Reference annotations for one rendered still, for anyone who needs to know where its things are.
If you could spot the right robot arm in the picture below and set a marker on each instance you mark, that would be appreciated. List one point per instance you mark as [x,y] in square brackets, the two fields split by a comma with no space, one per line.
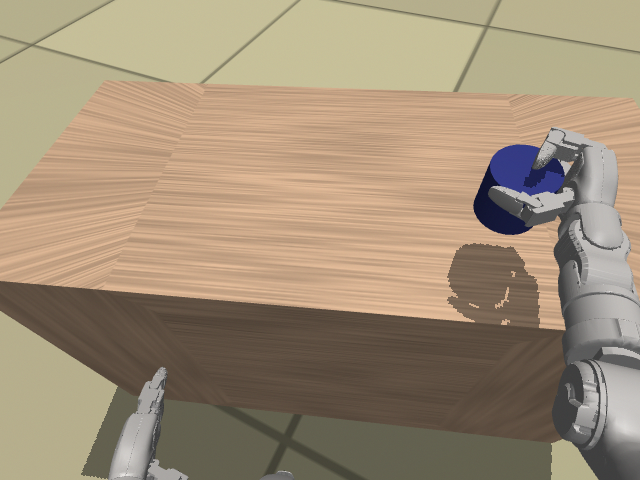
[597,406]

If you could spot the right robot hand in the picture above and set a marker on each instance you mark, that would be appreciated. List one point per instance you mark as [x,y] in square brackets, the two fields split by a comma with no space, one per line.
[593,178]

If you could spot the can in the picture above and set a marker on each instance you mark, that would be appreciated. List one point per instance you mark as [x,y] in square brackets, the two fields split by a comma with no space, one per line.
[511,167]

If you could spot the left robot hand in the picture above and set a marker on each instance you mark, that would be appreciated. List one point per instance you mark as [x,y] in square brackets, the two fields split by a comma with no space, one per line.
[134,455]

